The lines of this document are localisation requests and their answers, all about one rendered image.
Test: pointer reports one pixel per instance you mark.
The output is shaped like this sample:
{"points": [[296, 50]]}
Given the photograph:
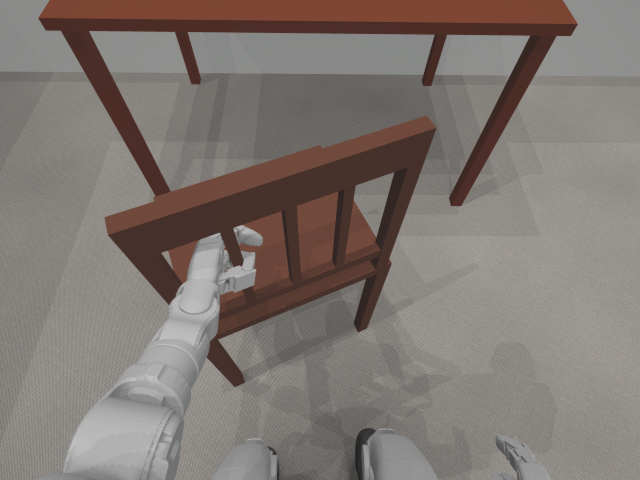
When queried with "left robot thigh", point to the left robot thigh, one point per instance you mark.
{"points": [[248, 462]]}

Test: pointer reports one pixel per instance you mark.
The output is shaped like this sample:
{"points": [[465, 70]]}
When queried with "right robot thigh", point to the right robot thigh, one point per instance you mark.
{"points": [[394, 457]]}

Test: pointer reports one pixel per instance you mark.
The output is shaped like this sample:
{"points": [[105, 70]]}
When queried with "chair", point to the chair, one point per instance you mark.
{"points": [[315, 239]]}

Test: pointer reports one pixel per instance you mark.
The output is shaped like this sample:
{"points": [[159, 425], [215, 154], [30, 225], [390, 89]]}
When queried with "robot left hand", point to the robot left hand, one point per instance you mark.
{"points": [[209, 260]]}

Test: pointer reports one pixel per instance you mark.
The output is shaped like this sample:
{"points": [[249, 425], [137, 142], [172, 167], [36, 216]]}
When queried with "robot right hand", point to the robot right hand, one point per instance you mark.
{"points": [[522, 459]]}

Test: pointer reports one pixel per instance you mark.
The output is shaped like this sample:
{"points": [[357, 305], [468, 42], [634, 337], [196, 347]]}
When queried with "table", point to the table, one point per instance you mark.
{"points": [[542, 20]]}

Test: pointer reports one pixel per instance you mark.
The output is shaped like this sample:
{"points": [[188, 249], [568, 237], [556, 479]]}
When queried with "robot left forearm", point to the robot left forearm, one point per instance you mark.
{"points": [[172, 361]]}

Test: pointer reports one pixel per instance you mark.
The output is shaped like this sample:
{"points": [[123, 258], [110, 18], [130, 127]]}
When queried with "left robot upper arm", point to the left robot upper arm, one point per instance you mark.
{"points": [[125, 440]]}

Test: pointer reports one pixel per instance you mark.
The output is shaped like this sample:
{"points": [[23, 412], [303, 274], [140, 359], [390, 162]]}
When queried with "robot thigh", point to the robot thigh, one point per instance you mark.
{"points": [[394, 457], [248, 462]]}

